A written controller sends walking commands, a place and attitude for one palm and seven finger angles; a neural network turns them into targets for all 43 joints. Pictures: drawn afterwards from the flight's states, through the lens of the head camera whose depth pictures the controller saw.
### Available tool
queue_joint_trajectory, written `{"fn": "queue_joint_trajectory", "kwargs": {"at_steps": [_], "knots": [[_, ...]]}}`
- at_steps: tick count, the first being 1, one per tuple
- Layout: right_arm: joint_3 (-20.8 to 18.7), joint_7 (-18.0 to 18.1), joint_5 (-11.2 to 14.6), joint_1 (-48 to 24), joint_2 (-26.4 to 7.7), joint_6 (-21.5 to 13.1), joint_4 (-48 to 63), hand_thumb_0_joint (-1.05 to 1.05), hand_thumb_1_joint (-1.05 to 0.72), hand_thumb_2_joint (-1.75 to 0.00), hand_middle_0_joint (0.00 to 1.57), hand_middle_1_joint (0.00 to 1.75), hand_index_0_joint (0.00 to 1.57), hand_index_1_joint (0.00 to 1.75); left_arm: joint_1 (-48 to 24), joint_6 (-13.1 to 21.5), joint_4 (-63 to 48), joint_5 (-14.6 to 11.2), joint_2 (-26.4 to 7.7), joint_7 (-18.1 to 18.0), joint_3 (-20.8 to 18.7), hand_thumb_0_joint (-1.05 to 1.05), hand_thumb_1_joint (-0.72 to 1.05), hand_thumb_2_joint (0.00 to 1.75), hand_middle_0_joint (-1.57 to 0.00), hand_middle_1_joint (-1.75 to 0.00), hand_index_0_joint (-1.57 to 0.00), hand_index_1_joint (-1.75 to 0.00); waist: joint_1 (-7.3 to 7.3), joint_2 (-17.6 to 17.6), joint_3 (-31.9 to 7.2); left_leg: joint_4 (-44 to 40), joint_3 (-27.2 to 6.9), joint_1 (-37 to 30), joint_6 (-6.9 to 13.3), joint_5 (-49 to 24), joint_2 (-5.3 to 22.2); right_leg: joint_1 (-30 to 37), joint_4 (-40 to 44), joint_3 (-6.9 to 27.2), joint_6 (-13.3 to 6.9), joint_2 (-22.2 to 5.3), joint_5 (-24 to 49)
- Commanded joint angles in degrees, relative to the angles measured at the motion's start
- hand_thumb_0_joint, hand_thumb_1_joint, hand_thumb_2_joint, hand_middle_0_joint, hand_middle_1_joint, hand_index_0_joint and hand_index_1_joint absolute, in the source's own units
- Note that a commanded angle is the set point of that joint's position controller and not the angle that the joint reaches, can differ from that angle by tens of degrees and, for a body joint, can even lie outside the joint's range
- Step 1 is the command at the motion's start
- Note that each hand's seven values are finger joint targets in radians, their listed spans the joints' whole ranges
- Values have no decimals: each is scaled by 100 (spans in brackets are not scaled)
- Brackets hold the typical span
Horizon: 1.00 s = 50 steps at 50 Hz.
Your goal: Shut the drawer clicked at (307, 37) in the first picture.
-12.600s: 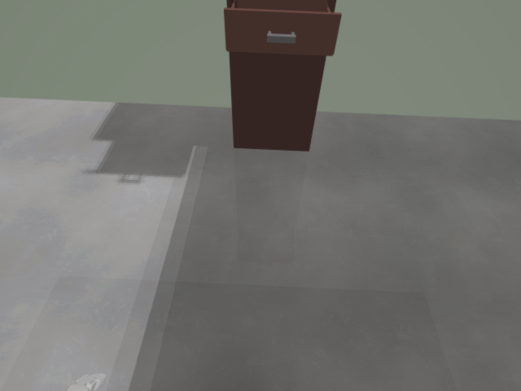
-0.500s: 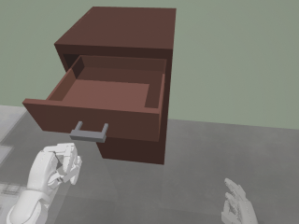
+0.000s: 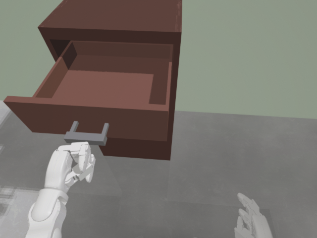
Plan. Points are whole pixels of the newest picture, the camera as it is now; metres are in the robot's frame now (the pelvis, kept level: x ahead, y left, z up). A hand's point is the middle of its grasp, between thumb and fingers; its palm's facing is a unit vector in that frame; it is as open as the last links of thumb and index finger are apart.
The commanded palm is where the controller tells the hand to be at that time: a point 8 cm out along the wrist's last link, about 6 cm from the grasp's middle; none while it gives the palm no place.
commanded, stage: bring the fist close to the handle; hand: left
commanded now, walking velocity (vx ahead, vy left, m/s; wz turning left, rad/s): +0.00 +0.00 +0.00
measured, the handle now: (88, 132) +0.36 +0.21 +0.05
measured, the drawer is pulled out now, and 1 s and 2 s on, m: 0.28 0.27 0.14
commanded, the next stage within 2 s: push the drawer shut in 0.54 s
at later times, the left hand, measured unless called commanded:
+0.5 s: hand (96, 164) +0.28 +0.17 +0.04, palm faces -0.04 -1.00 -0.05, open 3.3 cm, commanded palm +0.25 +0.23 +0.05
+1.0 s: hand (96, 154) +0.30 +0.18 +0.04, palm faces -0.02 -1.00 -0.06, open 3.3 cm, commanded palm +0.29 +0.23 +0.05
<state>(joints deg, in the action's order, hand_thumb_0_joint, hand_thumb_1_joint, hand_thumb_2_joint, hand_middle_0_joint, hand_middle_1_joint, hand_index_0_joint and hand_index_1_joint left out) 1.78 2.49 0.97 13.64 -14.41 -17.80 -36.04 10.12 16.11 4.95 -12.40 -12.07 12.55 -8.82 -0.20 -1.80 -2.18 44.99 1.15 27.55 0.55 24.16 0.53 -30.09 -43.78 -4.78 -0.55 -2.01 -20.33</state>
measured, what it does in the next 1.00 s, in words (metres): stands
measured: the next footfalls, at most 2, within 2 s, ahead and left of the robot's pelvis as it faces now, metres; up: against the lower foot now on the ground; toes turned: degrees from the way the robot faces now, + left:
none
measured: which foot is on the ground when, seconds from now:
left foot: down 0.00-1.00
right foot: down 0.00-1.00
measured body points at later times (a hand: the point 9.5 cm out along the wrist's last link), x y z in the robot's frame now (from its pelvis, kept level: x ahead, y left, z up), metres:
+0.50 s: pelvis +0.00 +0.00 -0.01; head +0.05 -0.01 +0.44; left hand +0.28 +0.22 +0.04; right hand +0.15 -0.24 -0.10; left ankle -0.02 +0.11 -0.71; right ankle +0.02 -0.11 -0.71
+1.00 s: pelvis -0.01 -0.01 -0.01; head +0.05 -0.02 +0.43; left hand +0.30 +0.23 +0.05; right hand +0.15 -0.25 -0.11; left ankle -0.02 +0.11 -0.71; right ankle +0.02 -0.11 -0.71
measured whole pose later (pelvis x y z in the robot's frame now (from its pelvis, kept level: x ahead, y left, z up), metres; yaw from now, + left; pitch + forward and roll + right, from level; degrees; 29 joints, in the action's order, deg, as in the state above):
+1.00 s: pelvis -0.01 -0.01 -0.01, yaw +0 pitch +9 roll +0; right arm 2.0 2.7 1.6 13.3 -14.8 -11.8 -35.8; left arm -3.6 18.8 20.3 -12.7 -14.7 14.4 -10.7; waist -1.0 -1.7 -3.2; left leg 49.9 0.3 33.9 -0.1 25.4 0.9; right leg -36.2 -48.6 -5.5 -1.3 -1.8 -21.8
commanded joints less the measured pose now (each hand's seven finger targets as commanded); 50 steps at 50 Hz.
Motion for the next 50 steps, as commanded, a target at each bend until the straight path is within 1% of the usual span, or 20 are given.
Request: {"fn": "queue_joint_trajectory", "kwargs": {"at_steps": [1,5,7,8,10,12,16,18,20,24,25,28,32,34,35,39,41,44,48,50], "knots": [[-306,50,35,-147,-720,-178,798,0,-90,-90,20,30,20,30,-851,496,-837,-101,-617,35,-323,0,90,90,-140,-160,-140,-160,-46,203,-1365,-535,-181,-122,-52,-1719,-58,740,320,133,-33,126,1454],[-308,39,37,-161,-755,11,801,0,-90,-90,20,30,20,30,-1100,478,-368,-95,-921,48,-630,0,90,90,-140,-160,-140,-160,-38,319,-1220,-442,-155,254,-46,-1496,-71,632,242,177,-35,117,1300],[-316,14,36,-156,-714,66,864,0,-90,-90,20,30,20,30,-1206,551,-340,-109,-825,66,-597,0,90,90,-140,-160,-140,-160,-2,167,-1393,-381,-135,261,-54,-1587,-87,653,153,202,-43,104,1414],[-310,5,42,-173,-702,77,897,0,-90,-90,20,30,20,30,-1342,612,-551,-114,-893,67,-610,0,90,90,-140,-160,-140,-160,20,-95,-1551,-365,-137,169,-65,-1710,-79,688,108,209,-60,98,1494],[-323,-2,17,-149,-677,79,928,0,-90,-90,20,30,20,30,-1446,733,-902,-140,-949,38,-624,0,90,90,-140,-160,-140,-160,34,-192,-1929,-311,-138,-27,-59,-1980,-64,832,58,226,-58,108,1699],[-325,-36,19,-96,-641,70,966,0,-90,-90,20,30,20,30,-1158,822,-1084,-166,-850,41,-558,0,90,90,-140,-160,-140,-160,83,-357,-2171,-297,-153,-204,-79,-2335,-34,923,20,203,-65,113,1917],[-320,-30,54,-76,-708,157,887,0,-90,-90,20,30,20,30,-1118,728,-513,-188,-774,85,-478,0,90,90,-140,-160,-140,-160,-109,220,-1468,-301,-168,235,-51,-1806,-17,630,93,177,-27,146,1614],[-325,-25,90,-123,-736,204,907,0,-90,-90,20,30,20,30,-1176,608,-300,-190,-674,143,-360,0,90,90,-140,-160,-140,-160,-153,283,-1199,-343,-172,380,-44,-1415,-41,453,156,168,-21,140,1257],[-315,-16,90,-168,-753,236,981,0,-90,-90,20,30,20,30,-1186,517,-365,-174,-686,151,-329,0,90,90,-140,-160,-140,-160,-110,156,-1245,-375,-168,373,-28,-1329,-59,497,186,186,-40,118,1143],[-329,-29,72,-144,-687,219,1117,0,-90,-90,20,30,20,30,-1020,570,-993,-191,-780,76,-420,0,90,90,-140,-160,-140,-160,22,-88,-1865,-345,-148,48,-35,-1774,-55,812,108,205,-47,98,1538],[-329,-13,53,-114,-715,231,1063,0,-90,-90,20,30,20,30,-1085,620,-985,-177,-1009,-6,-611,0,90,90,-140,-160,-140,-160,-11,135,-1843,-326,-185,119,-31,-1807,-37,828,83,194,-45,116,1566],[-301,-37,46,-175,-651,221,1065,0,-90,-90,20,30,20,30,-1089,768,-1065,-186,-770,-71,-450,0,90,90,-140,-160,-140,-160,-35,53,-1611,-337,-167,187,-38,-1662,-48,715,87,203,-38,124,1483],[-300,-33,80,-202,-694,294,1005,0,-90,-90,20,30,20,30,-1051,701,-503,-151,-785,-30,-480,0,90,90,-140,-160,-140,-160,-96,233,-1190,-333,-125,477,-11,-1080,-71,516,214,269,-22,127,945],[-278,-8,104,-239,-710,306,983,0,-90,-90,20,30,20,30,-1644,647,-485,-126,-780,45,-338,0,90,90,-140,-160,-140,-160,-195,-33,-1146,-324,-142,474,-14,-870,-91,357,251,294,-31,108,694],[-271,13,99,-232,-729,320,963,0,-90,-90,20,30,20,30,-1868,606,-416,-124,-827,62,-329,0,90,90,-140,-160,-140,-160,-259,102,-1097,-298,-156,518,12,-807,-78,323,285,324,-25,113,620],[-279,64,95,-177,-726,279,920,0,-90,-90,20,30,20,30,-2395,628,-454,-159,-1028,120,-473,0,90,90,-140,-160,-140,-160,-203,-133,-1699,-255,-184,247,1,-1123,-84,577,188,335,-41,101,967],[-281,68,74,-140,-707,272,896,0,-90,-90,20,30,20,30,-2362,664,-406,-188,-1045,91,-553,0,90,90,-140,-160,-140,-160,-157,-26,-1953,-235,-177,189,5,-1355,-85,753,142,344,-29,103,1243],[-270,85,84,-113,-731,290,791,0,-90,-90,20,30,20,30,-2770,666,-82,-226,-1124,77,-620,0,90,90,-140,-160,-140,-160,-245,189,-1749,-221,-182,330,-5,-1286,-77,681,157,350,-4,102,1249],[-241,106,96,-125,-750,337,718,0,-90,-90,20,30,20,30,-3284,680,361,-213,-1162,102,-610,0,90,90,-140,-160,-140,-160,-289,72,-1502,-254,-167,453,-2,-996,-86,542,242,399,-17,81,917],[-249,133,96,-81,-794,384,669,0,-90,-90,20,30,20,30,-3553,679,566,-191,-1405,114,-763,0,90,90,-140,-160,-140,-160,-318,226,-1542,-235,-175,535,22,-956,-73,589,272,448,-8,78,841]]}}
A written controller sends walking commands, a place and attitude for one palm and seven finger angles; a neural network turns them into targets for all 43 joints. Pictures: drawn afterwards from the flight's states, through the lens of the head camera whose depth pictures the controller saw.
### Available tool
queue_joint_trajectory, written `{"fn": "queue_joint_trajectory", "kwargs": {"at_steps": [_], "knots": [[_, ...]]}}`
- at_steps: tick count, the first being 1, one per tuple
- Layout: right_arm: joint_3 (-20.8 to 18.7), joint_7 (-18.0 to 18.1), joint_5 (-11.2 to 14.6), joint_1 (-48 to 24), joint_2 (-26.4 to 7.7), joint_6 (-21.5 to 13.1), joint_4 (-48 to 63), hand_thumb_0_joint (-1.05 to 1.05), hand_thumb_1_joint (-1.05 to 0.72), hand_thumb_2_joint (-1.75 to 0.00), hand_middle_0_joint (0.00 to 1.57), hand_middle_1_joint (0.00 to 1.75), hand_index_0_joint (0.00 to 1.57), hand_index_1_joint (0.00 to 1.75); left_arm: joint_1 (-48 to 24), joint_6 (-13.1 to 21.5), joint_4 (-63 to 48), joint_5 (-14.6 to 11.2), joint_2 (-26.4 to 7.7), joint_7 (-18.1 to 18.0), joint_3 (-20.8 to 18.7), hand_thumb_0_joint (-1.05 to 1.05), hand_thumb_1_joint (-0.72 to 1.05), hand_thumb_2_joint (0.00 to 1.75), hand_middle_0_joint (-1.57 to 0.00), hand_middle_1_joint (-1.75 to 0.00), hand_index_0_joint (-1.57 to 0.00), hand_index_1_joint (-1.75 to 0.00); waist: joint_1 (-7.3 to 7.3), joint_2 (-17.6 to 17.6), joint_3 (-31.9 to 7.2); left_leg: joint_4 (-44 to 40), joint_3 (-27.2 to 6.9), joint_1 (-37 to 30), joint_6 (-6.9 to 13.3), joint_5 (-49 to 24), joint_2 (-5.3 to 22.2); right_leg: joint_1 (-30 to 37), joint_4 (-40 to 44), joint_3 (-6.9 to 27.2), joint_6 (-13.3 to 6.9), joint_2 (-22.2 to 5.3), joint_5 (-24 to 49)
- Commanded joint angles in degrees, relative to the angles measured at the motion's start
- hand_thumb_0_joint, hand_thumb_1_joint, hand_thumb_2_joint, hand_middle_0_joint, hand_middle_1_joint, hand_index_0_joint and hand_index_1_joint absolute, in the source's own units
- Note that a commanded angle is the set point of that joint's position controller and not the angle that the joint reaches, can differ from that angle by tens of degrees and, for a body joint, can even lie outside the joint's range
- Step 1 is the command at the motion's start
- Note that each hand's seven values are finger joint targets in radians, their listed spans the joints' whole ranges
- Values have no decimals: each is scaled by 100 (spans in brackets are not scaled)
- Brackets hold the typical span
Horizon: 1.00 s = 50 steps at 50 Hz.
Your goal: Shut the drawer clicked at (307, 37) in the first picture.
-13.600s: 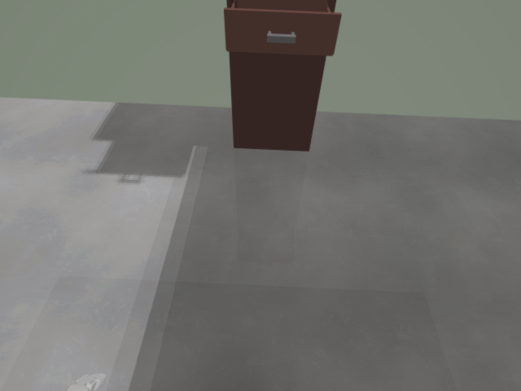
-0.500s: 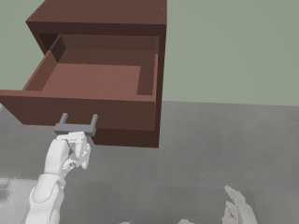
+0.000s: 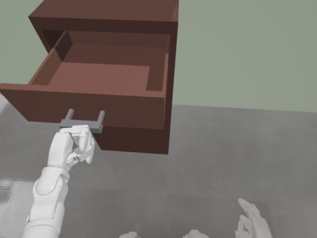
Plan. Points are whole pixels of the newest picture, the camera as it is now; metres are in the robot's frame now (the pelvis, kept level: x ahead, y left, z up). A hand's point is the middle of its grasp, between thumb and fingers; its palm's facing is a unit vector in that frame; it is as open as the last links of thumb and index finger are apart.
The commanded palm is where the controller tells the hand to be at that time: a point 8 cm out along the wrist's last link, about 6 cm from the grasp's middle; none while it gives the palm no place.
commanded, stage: push the drawer shut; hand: left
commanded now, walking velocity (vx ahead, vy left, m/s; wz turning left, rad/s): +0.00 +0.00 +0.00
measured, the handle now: (84, 119) +0.39 +0.22 +0.06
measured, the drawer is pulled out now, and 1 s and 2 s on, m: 0.27 0.14 0.03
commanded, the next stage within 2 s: none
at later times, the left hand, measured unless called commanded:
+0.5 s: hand (98, 124) +0.38 +0.18 +0.05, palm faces -0.04 -1.00 -0.05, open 3.3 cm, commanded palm +0.37 +0.23 +0.06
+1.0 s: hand (103, 108) +0.43 +0.17 +0.06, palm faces -0.04 -1.00 -0.05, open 3.4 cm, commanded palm +0.42 +0.23 +0.06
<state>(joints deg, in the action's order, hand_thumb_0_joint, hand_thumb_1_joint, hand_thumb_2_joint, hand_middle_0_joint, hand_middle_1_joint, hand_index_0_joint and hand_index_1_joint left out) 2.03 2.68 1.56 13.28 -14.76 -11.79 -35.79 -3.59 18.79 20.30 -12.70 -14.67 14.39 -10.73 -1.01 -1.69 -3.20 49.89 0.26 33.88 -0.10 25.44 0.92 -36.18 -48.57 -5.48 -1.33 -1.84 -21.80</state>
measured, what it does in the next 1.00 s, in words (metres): stands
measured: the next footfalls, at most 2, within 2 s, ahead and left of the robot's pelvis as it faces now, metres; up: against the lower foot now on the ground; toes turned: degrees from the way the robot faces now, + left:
none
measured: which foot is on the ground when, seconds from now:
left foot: down 0.00-1.00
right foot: down 0.00-1.00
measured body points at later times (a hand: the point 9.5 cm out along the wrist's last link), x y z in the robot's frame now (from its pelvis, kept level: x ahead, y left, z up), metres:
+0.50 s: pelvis +0.00 +0.01 +0.00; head +0.07 +0.00 +0.44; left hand +0.38 +0.23 +0.06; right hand +0.09 -0.25 -0.11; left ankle -0.01 +0.12 -0.70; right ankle +0.03 -0.11 -0.70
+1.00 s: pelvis +0.00 +0.01 +0.00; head +0.09 +0.01 +0.44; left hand +0.43 +0.23 +0.06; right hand +0.06 -0.25 -0.12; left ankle -0.01 +0.12 -0.70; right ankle +0.03 -0.11 -0.70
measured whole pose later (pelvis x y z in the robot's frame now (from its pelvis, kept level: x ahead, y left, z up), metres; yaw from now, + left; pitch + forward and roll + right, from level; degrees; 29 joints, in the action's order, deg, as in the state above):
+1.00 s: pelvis +0.00 +0.01 +0.00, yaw -2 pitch +14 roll -1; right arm 1.7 1.1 0.7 18.0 -14.9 -3.8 -37.3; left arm -34.1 22.9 52.5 -8.3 -19.8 13.0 -16.7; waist -5.1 -0.7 -3.8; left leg 50.8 1.9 39.7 0.6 25.2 1.4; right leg -42.4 -48.8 -3.7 -0.8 -1.2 -20.4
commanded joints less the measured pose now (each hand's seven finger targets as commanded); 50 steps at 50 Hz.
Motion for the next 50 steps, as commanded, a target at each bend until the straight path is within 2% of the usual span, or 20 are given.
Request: {"fn": "queue_joint_trajectory", "kwargs": {"at_steps": [1,4,8,9,10,13,14,17,19,25,31,34,35,36,38,40,42,43,46,50], "knots": [[-273,110,40,-34,-743,-208,642,0,-90,-90,20,30,20,30,-2282,421,-913,-149,-1088,-44,-523,0,90,90,-140,-160,-140,-160,-221,72,-1544,-741,-80,-166,81,-1118,-127,1218,731,522,61,55,1042],[-274,110,50,12,-726,-189,639,0,-90,-90,20,30,20,30,-2608,402,-778,-166,-932,-2,-375,0,90,90,-140,-160,-140,-160,-243,-118,-1707,-763,-76,-335,62,-1154,-126,1162,715,479,52,60,1099],[-284,91,27,120,-762,-118,627,0,-90,-90,20,30,20,30,-2637,419,-380,-153,-1129,-26,-586,0,90,90,-140,-160,-140,-160,-178,53,-1826,-803,-81,-241,64,-1170,-126,1308,710,490,52,67,1137],[-279,92,41,116,-763,-98,614,0,-90,-90,20,30,20,30,-2841,441,-369,-141,-1153,-24,-560,0,90,90,-140,-160,-140,-160,-227,2,-1794,-794,-67,-240,66,-1139,-123,1260,723,507,55,68,1126],[-283,90,23,170,-788,-67,573,0,-90,-90,20,30,20,30,-2914,464,-231,-116,-1259,-47,-629,0,90,90,-140,-160,-140,-160,-252,164,-1770,-784,-95,-172,83,-1121,-109,1253,712,495,60,81,1081],[-280,69,36,204,-782,1,578,0,-90,-90,20,30,20,30,-3200,499,-22,-79,-1234,-55,-596,0,90,90,-140,-160,-140,-160,-265,-25,-1654,-819,-63,-168,67,-1095,-110,1152,722,497,46,84,1090],[-282,60,25,243,-780,17,571,0,-90,-90,20,30,20,30,-3392,532,-30,-60,-1205,-58,-548,0,90,90,-140,-160,-140,-160,-281,-61,-1762,-818,-80,-218,66,-1112,-111,1150,698,490,40,85,1101],[-305,42,22,335,-802,90,556,0,-90,-90,20,30,20,30,-3479,557,261,-17,-1303,-85,-636,0,90,90,-140,-160,-140,-160,-289,75,-1789,-803,-62,-170,79,-1155,-101,1181,689,510,47,107,1174],[-300,24,19,366,-789,124,558,0,-90,-90,20,30,20,30,-3686,591,284,21,-1199,-95,-522,0,90,90,-140,-160,-140,-160,-299,-188,-1838,-817,-85,-287,55,-1219,-98,1066,635,459,19,112,1218],[-330,0,-7,549,-845,253,504,0,-90,-90,20,30,20,30,-4129,650,685,110,-1365,-156,-593,0,90,90,-140,-160,-140,-160,-369,52,-1989,-766,-104,-246,80,-1347,-81,1052,569,454,28,154,1351],[-335,-28,-16,684,-830,372,438,0,-90,-90,20,30,20,30,-4589,699,1014,189,-1323,-178,-547,0,90,90,-140,-160,-140,-160,-406,-176,-2119,-720,-107,-360,58,-1590,-67,930,495,438,4,170,1554],[-348,-44,-33,732,-839,423,410,0,-90,-90,20,30,20,30,-4780,728,1139,186,-1410,-211,-648,0,90,90,-140,-160,-140,-160,-423,-10,-2203,-691,-93,-310,70,-1590,-64,1001,508,461,19,172,1623],[-353,-43,-40,763,-863,443,411,0,-90,-90,20,30,20,30,-4741,747,1186,208,-1564,-225,-756,0,90,90,-140,-160,-140,-160,-384,2,-2209,-691,-109,-298,71,-1672,-56,1023,476,444,6,182,1671],[-336,-58,-43,766,-834,461,428,0,-90,-90,20,30,20,30,-4806,747,1208,217,-1391,-210,-629,0,90,90,-140,-160,-140,-160,-412,-96,-2273,-692,-83,-342,70,-1702,-66,1019,478,450,10,179,1708],[-346,-62,-53,802,-843,497,398,0,-90,-90,20,30,20,30,-4933,771,1313,225,-1482,-215,-719,0,90,90,-140,-160,-140,-160,-403,-111,-2293,-672,-84,-335,57,-1741,-59,996,458,449,5,176,1738],[-329,-61,-46,820,-864,538,367,0,-90,-90,20,30,20,30,-5146,766,1560,235,-1550,-213,-731,0,90,90,-140,-160,-140,-160,-484,-4,-2085,-668,-82,-160,80,-1524,-58,895,491,455,9,193,1579],[-343,-64,-57,859,-854,565,358,0,-90,-90,20,30,20,30,-5261,827,1538,275,-1680,-211,-843,0,90,90,-140,-160,-140,-160,-431,-226,-2276,-643,-77,-249,70,-1666,-67,949,447,484,-6,183,1695],[-339,-75,-52,848,-833,579,376,0,-90,-90,20,30,20,30,-5296,830,1581,265,-1520,-204,-715,0,90,90,-140,-160,-140,-160,-485,-268,-2271,-636,-71,-323,68,-1652,-59,854,462,463,-2,188,1660],[-350,-65,-72,947,-883,625,321,0,-90,-90,20,30,20,30,-5482,862,1821,268,-1826,-193,-965,0,90,90,-140,-160,-140,-160,-502,65,-2402,-584,-74,-161,98,-1667,-55,991,438,496,20,204,1763],[-327,-72,-80,987,-861,663,268,0,-90,-90,20,30,20,30,-6038,900,2042,288,-1680,-130,-778,0,90,90,-140,-160,-140,-160,-612,-294,-2296,-530,-81,-197,94,-1632,-52,675,406,479,3,215,1651]]}}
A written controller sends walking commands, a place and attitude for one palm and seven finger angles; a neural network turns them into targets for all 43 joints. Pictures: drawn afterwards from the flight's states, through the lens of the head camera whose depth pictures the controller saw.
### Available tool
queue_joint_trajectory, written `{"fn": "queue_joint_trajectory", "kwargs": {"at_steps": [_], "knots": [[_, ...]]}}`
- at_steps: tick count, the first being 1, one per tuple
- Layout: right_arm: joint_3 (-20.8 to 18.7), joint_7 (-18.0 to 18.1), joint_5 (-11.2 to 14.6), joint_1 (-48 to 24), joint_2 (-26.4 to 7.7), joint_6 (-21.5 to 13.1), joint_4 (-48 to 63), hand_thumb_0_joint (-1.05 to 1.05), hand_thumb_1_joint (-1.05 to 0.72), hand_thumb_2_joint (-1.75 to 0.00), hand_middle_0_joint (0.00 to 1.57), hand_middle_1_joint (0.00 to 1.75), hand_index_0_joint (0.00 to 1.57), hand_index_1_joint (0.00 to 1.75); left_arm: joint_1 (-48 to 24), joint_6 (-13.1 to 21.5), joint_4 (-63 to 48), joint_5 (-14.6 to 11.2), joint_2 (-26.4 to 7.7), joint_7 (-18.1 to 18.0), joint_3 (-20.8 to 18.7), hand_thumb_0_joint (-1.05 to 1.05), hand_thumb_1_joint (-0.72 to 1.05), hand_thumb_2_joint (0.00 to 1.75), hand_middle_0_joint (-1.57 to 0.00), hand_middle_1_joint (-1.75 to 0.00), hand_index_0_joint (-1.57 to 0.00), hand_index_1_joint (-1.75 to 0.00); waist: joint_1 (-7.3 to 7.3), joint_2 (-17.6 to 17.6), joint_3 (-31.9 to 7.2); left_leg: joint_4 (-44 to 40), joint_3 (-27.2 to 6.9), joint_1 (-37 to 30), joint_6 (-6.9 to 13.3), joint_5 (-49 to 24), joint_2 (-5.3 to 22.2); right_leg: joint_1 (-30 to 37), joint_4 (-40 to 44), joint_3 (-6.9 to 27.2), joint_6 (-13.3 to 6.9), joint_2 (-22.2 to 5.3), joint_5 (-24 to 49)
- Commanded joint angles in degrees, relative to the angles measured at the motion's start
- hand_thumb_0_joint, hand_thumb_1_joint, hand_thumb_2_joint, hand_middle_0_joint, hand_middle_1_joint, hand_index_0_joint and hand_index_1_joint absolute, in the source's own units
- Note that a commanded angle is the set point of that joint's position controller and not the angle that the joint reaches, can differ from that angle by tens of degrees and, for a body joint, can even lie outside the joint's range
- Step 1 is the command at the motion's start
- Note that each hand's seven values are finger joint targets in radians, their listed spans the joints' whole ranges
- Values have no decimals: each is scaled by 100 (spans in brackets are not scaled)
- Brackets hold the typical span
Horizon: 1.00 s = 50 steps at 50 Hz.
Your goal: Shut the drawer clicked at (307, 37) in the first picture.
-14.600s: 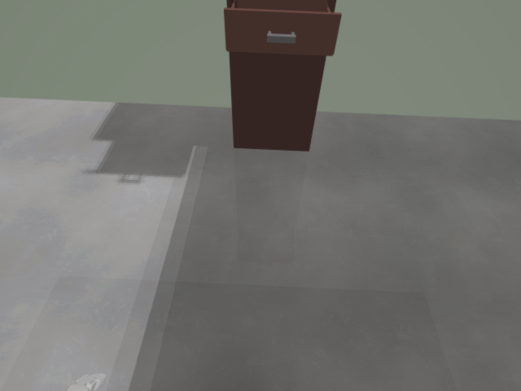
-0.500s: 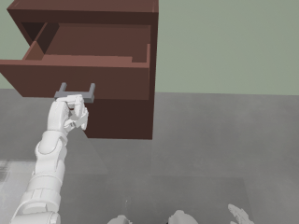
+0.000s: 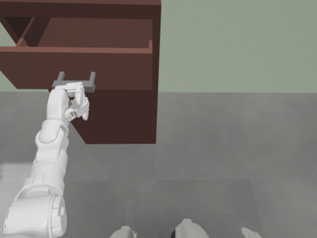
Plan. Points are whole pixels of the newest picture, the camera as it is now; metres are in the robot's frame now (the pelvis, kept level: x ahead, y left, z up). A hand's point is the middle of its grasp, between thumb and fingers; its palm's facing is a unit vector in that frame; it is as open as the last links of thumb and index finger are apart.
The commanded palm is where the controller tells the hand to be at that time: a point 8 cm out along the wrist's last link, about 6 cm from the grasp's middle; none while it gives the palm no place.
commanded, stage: push the drawer shut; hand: left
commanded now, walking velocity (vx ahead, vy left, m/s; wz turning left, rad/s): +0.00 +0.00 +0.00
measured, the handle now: (75, 80) +0.51 +0.22 +0.06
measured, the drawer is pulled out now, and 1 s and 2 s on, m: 0.14 0.03 0.00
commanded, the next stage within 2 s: pull the fist back off the drawer in 1.52 s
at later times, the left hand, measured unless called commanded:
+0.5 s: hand (90, 84) +0.50 +0.18 +0.06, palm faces -0.01 -1.00 -0.04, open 3.4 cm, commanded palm +0.48 +0.23 +0.07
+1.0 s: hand (92, 70) +0.55 +0.18 +0.06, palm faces +0.00 -1.00 -0.03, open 3.4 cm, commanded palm +0.54 +0.22 +0.07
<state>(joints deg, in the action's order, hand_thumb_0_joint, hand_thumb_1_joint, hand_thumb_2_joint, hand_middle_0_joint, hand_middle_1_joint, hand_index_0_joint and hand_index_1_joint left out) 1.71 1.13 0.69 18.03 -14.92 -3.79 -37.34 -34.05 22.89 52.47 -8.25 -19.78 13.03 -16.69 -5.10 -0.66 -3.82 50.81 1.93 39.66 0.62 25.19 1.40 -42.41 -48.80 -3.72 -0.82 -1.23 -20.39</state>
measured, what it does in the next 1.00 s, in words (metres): stands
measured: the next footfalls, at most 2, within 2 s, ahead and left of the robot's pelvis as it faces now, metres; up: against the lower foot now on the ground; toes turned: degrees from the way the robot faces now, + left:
none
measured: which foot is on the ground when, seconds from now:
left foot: down 0.00-1.00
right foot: down 0.00-1.00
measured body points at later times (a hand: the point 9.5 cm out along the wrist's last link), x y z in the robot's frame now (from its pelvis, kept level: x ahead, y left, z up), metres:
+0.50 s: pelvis -0.01 +0.00 -0.01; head +0.12 +0.01 +0.42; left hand +0.50 +0.23 +0.06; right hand +0.00 -0.26 -0.13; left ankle -0.01 +0.11 -0.69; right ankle +0.03 -0.11 -0.69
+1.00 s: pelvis +0.01 +0.01 -0.02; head +0.15 +0.02 +0.41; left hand +0.54 +0.23 +0.07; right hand -0.02 -0.25 -0.12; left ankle -0.01 +0.11 -0.69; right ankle +0.03 -0.11 -0.69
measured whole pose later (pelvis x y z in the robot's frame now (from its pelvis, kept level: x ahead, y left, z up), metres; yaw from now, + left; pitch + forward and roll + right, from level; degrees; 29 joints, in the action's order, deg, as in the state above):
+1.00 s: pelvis +0.01 +0.01 -0.02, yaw -1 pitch +23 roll -3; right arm 2.9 -0.7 -2.5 23.2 -15.5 2.0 -36.4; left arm -58.4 21.2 71.8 -1.2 -32.3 11.9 -24.4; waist -12.6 -1.5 -4.4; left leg 56.4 1.3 51.8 1.3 27.3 2.8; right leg -53.2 -50.9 -4.1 -0.2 0.1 -20.5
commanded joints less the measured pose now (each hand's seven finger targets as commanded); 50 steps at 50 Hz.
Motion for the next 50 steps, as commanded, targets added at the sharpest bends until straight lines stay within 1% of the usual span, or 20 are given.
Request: {"fn": "queue_joint_trajectory", "kwargs": {"at_steps": [1,4,7,10,11,14,15,19,20,26,27,30,32,34,37,40,41,43,45,50], "knots": [[-299,85,9,562,-880,-112,379,0,-90,-90,20,30,20,30,-3049,489,-978,-123,-1382,2,-336,0,90,90,-140,-160,-140,-160,-206,-234,-2188,-607,-272,-693,22,-1542,-87,1282,421,301,-47,158,1445],[-292,76,2,594,-877,-84,372,0,-90,-90,20,30,20,30,-3313,517,-787,-97,-1314,10,-265,0,90,90,-140,-160,-140,-160,-267,-306,-2246,-574,-263,-625,38,-1416,-108,1204,425,319,-37,156,1330],[-291,77,-19,693,-925,-42,338,0,-90,-90,20,30,20,30,-3560,506,-499,-52,-1613,15,-465,0,90,90,-140,-160,-140,-160,-318,-181,-2367,-499,-277,-466,66,-1321,-110,1194,391,346,-23,173,1253],[-270,75,-43,784,-950,-5,335,0,-90,-90,20,30,20,30,-3852,496,-335,6,-1775,56,-509,0,90,90,-140,-160,-140,-160,-370,-328,-2427,-440,-305,-394,72,-1317,-107,1099,324,345,-36,191,1230],[-260,68,-35,783,-940,2,315,0,-90,-90,20,30,20,30,-4025,487,-306,26,-1651,83,-369,0,90,90,-140,-160,-140,-160,-457,-432,-2425,-415,-305,-454,74,-1296,-103,949,336,347,-23,193,1177],[-282,32,-77,893,-974,27,315,0,-90,-90,20,30,20,30,-4060,497,-246,53,-1731,60,-464,0,90,90,-140,-160,-140,-160,-420,-627,-2657,-361,-373,-669,44,-1517,-75,766,264,290,-47,210,1192],[-282,25,-88,935,-980,39,317,0,-90,-90,20,30,20,30,-4178,490,-187,63,-1658,66,-368,0,90,90,-140,-160,-140,-160,-496,-528,-2640,-328,-408,-674,54,-1543,-68,669,237,268,-40,231,1175],[-268,23,-103,1079,-1032,106,292,0,-90,-90,20,30,20,30,-4446,385,178,167,-2118,-1,-663,0,90,90,-140,-160,-140,-160,-565,-244,-2521,-271,-340,-110,112,-1201,-80,836,294,361,0,229,1045],[-256,28,-120,1107,-1045,121,291,0,-90,-90,20,30,20,30,-4592,380,186,205,-2159,-3,-647,0,90,90,-140,-160,-140,-160,-603,-432,-2525,-254,-353,-144,112,-1247,-81,750,259,353,-12,235,1067],[-283,-32,-195,1322,-1058,239,330,0,-90,-90,20,30,20,30,-4615,429,-24,265,-2406,-9,-875,0,90,90,-140,-160,-140,-160,-517,-761,-3151,-136,-381,-611,70,-2024,-35,807,148,306,-31,263,1586],[-286,-51,-191,1331,-1039,258,346,0,-90,-90,20,30,20,30,-4516,402,56,261,-2244,6,-768,0,90,90,-140,-160,-140,-160,-539,-690,-3161,-131,-359,-608,80,-2009,-42,827,177,314,-17,275,1605],[-277,-48,-200,1400,-1062,324,308,0,-90,-90,20,30,20,30,-4755,359,191,297,-2327,-20,-781,0,90,90,-140,-160,-140,-160,-647,-600,-2848,-124,-360,-384,103,-1864,-25,730,203,312,-17,289,1526],[-278,-48,-207,1455,-1090,367,314,0,-90,-90,20,30,20,30,-4734,338,244,351,-2641,-60,-1008,0,90,90,-140,-160,-140,-160,-596,-627,-2917,-139,-345,-317,104,-1853,-29,857,218,340,-14,288,1552],[-285,-53,-219,1494,-1079,400,326,0,-90,-90,20,30,20,30,-4770,333,213,377,-2656,-77,-1017,0,90,90,-140,-160,-140,-160,-628,-583,-3002,-122,-327,-342,115,-1960,-25,928,226,336,-7,288,1678],[-276,-70,-237,1538,-1062,443,312,0,-90,-90,20,30,20,30,-4870,337,261,417,-2478,-75,-866,0,90,90,-140,-160,-140,-160,-661,-925,-3006,-97,-368,-596,75,-2168,-4,640,193,289,-22,302,1677],[-270,-75,-269,1603,-1103,480,271,0,-90,-90,20,30,20,30,-5050,332,377,425,-2599,-115,-950,0,90,90,-140,-160,-140,-160,-748,-817,-2834,-81,-411,-561,84,-2177,15,539,211,260,-36,318,1643],[-271,-72,-273,1631,-1118,497,266,0,-90,-90,20,30,20,30,-5179,350,288,447,-2736,-133,-1013,0,90,90,-140,-160,-140,-160,-760,-844,-2986,-62,-433,-607,76,-2271,23,564,179,262,-25,319,1711],[-261,-78,-278,1643,-1093,509,251,0,-90,-90,20,30,20,30,-5185,299,493,469,-2547,-138,-872,0,90,90,-140,-160,-140,-160,-834,-841,-2905,-39,-416,-557,81,-2269,17,495,202,257,-13,316,1721],[-269,-77,-309,1696,-1121,523,213,0,-90,-90,20,30,20,30,-5418,327,402,489,-2748,-173,-1014,0,90,90,-140,-160,-140,-160,-847,-947,-2996,16,-446,-638,78,-2400,26,446,167,256,-28,321,1784],[-249,-95,-342,1772,-1135,575,184,0,-90,-90,20,30,20,30,-5667,291,535,561,-2739,-191,-925,0,90,90,-140,-160,-140,-160,-978,-1009,-3062,81,-513,-721,66,-2515,47,275,150,222,-25,325,1790]]}}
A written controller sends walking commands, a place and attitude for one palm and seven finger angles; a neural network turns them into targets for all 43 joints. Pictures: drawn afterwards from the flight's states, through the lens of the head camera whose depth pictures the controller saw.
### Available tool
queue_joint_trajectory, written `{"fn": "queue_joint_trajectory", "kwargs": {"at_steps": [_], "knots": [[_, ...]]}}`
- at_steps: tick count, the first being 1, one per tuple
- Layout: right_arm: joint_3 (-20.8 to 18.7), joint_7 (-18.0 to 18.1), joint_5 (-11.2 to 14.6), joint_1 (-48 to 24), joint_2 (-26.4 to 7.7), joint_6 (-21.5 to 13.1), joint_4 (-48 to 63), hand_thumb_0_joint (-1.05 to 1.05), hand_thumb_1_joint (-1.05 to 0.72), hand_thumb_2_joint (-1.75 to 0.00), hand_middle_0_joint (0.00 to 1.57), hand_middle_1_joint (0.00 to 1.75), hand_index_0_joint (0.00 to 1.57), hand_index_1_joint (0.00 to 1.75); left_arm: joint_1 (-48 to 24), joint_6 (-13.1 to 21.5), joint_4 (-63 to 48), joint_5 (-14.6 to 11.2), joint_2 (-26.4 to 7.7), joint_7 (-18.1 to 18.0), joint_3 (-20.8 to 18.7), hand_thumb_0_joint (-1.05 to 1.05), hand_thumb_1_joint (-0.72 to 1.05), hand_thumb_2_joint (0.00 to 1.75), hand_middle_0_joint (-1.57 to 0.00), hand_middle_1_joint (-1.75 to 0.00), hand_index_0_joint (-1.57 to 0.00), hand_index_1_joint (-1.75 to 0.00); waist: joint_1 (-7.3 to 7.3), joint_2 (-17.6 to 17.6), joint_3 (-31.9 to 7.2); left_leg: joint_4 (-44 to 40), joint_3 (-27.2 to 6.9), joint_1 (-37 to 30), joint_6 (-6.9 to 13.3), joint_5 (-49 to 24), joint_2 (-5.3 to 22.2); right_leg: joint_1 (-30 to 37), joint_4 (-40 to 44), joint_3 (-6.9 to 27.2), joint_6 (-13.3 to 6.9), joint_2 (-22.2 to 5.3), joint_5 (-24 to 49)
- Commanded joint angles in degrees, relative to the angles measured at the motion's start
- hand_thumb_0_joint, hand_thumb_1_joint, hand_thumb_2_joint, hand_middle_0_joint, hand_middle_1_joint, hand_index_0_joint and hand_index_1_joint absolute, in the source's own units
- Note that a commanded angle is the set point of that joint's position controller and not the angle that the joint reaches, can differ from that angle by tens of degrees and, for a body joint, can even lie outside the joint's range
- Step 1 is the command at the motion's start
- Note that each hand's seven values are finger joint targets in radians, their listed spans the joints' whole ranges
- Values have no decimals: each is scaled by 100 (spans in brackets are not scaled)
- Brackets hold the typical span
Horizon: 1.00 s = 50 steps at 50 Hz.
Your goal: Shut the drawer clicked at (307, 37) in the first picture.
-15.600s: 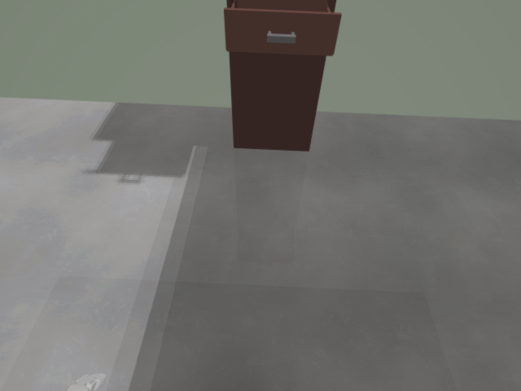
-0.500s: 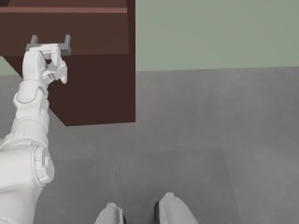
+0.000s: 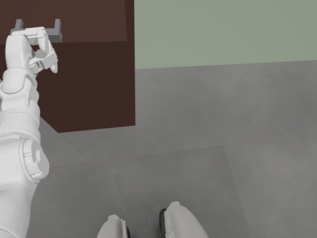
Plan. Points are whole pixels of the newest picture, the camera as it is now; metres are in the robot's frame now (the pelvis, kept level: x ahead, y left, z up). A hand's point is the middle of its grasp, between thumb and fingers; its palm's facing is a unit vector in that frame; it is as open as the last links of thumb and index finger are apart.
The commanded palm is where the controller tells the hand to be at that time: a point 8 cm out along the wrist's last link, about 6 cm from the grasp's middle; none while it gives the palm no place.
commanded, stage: push the drawer shut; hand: left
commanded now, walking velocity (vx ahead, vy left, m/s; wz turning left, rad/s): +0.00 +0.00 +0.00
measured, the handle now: (38, 29) +0.62 +0.22 +0.08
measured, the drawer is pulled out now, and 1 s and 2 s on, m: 0.03 0.00 0.00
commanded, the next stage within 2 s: pull the fist back off the drawer in 0.52 s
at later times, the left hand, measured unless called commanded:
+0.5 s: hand (49, 43) +0.57 +0.19 +0.08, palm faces +0.03 -1.00 -0.04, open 3.5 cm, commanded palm +0.58 +0.22 +0.08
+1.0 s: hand (52, 44) +0.57 +0.19 +0.08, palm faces +0.04 -1.00 -0.04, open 3.4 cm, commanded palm +0.55 +0.21 +0.08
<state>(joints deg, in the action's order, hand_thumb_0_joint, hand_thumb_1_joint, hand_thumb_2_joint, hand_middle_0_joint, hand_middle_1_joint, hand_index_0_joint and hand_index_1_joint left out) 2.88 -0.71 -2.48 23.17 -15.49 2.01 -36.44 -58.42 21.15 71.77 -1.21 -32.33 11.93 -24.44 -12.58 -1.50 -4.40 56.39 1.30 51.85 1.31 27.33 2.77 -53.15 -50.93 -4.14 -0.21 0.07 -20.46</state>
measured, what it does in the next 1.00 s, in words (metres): stands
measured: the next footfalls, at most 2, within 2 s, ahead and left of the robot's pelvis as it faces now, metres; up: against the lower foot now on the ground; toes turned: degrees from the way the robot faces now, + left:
none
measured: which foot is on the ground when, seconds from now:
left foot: down 0.00-1.00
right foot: down 0.00-1.00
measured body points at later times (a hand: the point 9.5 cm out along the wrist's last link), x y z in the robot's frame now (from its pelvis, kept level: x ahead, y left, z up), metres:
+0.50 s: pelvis -0.01 +0.00 -0.01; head +0.16 +0.03 +0.41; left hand +0.56 +0.25 +0.09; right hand -0.07 -0.25 -0.10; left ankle -0.02 +0.10 -0.68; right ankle +0.03 -0.12 -0.68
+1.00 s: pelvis -0.03 +0.00 -0.02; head +0.16 +0.03 +0.39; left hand +0.56 +0.24 +0.08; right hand -0.09 -0.25 -0.11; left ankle -0.02 +0.10 -0.68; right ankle +0.03 -0.12 -0.68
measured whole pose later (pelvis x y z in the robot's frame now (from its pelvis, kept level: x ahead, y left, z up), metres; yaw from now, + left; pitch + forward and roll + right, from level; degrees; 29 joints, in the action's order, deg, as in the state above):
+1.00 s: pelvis -0.03 +0.00 -0.02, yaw +0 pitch +27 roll -5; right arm 5.3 -1.8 -4.1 26.5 -15.9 1.1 -36.2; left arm -73.1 15.9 78.9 2.9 -41.6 10.6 -23.4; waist -17.2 -2.4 -3.5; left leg 61.6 -1.0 62.6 1.4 26.3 3.1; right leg -61.9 -53.4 -6.2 -0.5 0.4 -18.6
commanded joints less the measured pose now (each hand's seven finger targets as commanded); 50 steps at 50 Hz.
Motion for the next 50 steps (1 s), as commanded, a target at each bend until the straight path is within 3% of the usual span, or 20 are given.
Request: {"fn": "queue_joint_trajectory", "kwargs": {"at_steps": [1,4,5,7,9,11,12,15,20,25,27,28,31,34,37,39,40,44,47,50], "knots": [[-352,80,-30,1268,-1084,9,93,0,-90,-90,20,30,20,30,-3297,469,-1399,-112,-1552,-92,-162,0,90,90,-140,-160,-140,-160,-204,-1099,-3063,-483,-467,-1991,-32,-2761,-83,1305,349,252,-92,195,1755],[-344,84,-55,1329,-1113,49,97,0,-90,-90,20,30,20,30,-3411,441,-1334,-71,-1891,-118,-382,0,90,90,-140,-160,-140,-160,-241,-935,-3208,-437,-472,-1847,-13,-2779,-79,1489,332,264,-83,204,1869],[-345,82,-66,1355,-1121,62,112,0,-90,-90,20,30,20,30,-3422,455,-1361,-57,-1899,-120,-388,0,90,90,-140,-160,-140,-160,-232,-1087,-3313,-400,-475,-1960,-14,-2931,-83,1434,300,270,-100,211,1971],[-322,59,-67,1357,-1103,82,85,0,-90,-90,20,30,20,30,-3555,424,-1237,-18,-1769,-100,-235,0,90,90,-140,-160,-140,-160,-300,-1164,-3164,-386,-507,-1969,-35,-2888,-64,1232,322,239,-95,218,1823],[-295,70,-73,1408,-1140,110,70,0,-90,-90,20,30,20,30,-3660,344,-982,18,-1979,-112,-328,0,90,90,-140,-160,-140,-160,-408,-940,-2905,-375,-484,-1640,12,-2614,-61,1240,361,250,-75,230,1690],[-281,80,-82,1460,-1164,128,107,0,-90,-90,20,30,20,30,-3822,353,-1043,99,-2206,-107,-400,0,90,90,-140,-160,-140,-160,-382,-1150,-3083,-373,-506,-1715,0,-2650,-69,1238,325,255,-93,234,1691],[-273,76,-82,1456,-1150,124,104,0,-90,-90,20,30,20,30,-3904,319,-957,92,-2055,-102,-274,0,90,90,-140,-160,-140,-160,-460,-1156,-3045,-344,-494,-1681,12,-2642,-75,1192,342,261,-83,231,1703],[-275,57,-127,1570,-1171,148,72,0,-90,-90,20,30,20,30,-4098,342,-1076,135,-2117,-114,-285,0,90,90,-140,-160,-140,-160,-486,-1436,-3269,-300,-609,-2013,-42,-2976,-31,962,268,186,-114,242,1734],[-289,34,-156,1669,-1179,157,-47,0,-90,-90,20,30,20,30,-4587,283,-1020,129,-1781,-161,-18,0,90,90,-140,-160,-140,-160,-704,-1480,-3153,-238,-728,-2137,-63,-2915,6,528,311,130,-103,262,1493],[-228,50,-167,1715,-1220,86,-148,0,-90,-90,20,30,20,30,-4962,163,-765,178,-1820,-255,85,0,90,90,-140,-160,-140,-160,-857,-1575,-2907,-242,-728,-1889,-13,-2322,-1,240,378,123,-90,255,1005],[-187,72,-153,1717,-1252,32,-160,0,-90,-90,20,30,20,30,-5097,119,-672,206,-2039,-261,40,0,90,90,-140,-160,-140,-160,-881,-1470,-2855,-261,-738,-1626,17,-1990,-1,274,371,124,-72,248,786],[-175,82,-145,1729,-1251,4,-144,0,-90,-90,20,30,20,30,-5111,94,-653,213,-2014,-266,97,0,90,90,-140,-160,-140,-160,-924,-1415,-2874,-253,-723,-1560,47,-1954,-4,298,384,140,-58,242,779],[-152,93,-146,1700,-1258,-94,-191,0,-90,-90,20,30,20,30,-5322,85,-702,227,-1739,-248,380,0,90,90,-140,-160,-140,-160,-989,-1751,-2836,-289,-806,-1725,3,-1817,28,-57,333,82,-71,225,604],[-140,82,-174,1756,-1281,-146,-155,0,-90,-90,20,30,20,30,-5321,71,-743,242,-2081,-280,116,0,90,90,-140,-160,-140,-160,-921,-1636,-3059,-217,-784,-1553,39,-1734,5,157,310,111,-77,230,577],[-150,44,-185,1730,-1268,-164,-147,0,-90,-90,20,30,20,30,-5384,47,-796,248,-1790,-260,306,0,90,90,-140,-160,-140,-160,-941,-1808,-3070,-201,-810,-1699,14,-1735,-1,-54,289,93,-92,227,555],[-140,21,-184,1770,-1276,-152,-100,0,-90,-90,20,30,20,30,-5241,6,-678,263,-2022,-266,105,0,90,90,-140,-160,-140,-160,-890,-1581,-3087,-180,-756,-1463,51,-1632,-23,216,323,136,-93,241,538],[-143,18,-193,1781,-1281,-146,-65,0,-90,-90,20,30,20,30,-5219,29,-741,289,-2162,-259,-2,0,90,90,-140,-160,-140,-160,-837,-1700,-3207,-172,-748,-1494,48,-1673,-33,258,293,138,-116,244,567],[-145,-3,-165,1724,-1243,-122,-18,0,-90,-90,20,30,20,30,-5027,-37,-707,312,-1947,-213,184,0,90,90,-140,-160,-140,-160,-838,-1592,-2979,-234,-726,-1406,61,-1514,-26,235,340,137,-96,236,477],[-150,-9,-153,1718,-1254,-92,55,0,-90,-90,20,30,20,30,-4757,-42,-796,278,-2160,-195,-31,0,90,90,-140,-160,-140,-160,-677,-1584,-3066,-257,-671,-1375,64,-1538,-33,420,349,163,-107,238,508],[-190,-45,-153,1710,-1219,-78,116,0,-90,-90,20,30,20,30,-4433,1,-1009,221,-1928,-173,2,0,90,90,-140,-160,-140,-160,-580,-1564,-3252,-305,-652,-1593,62,-1739,-34,544,353,155,-117,254,659]]}}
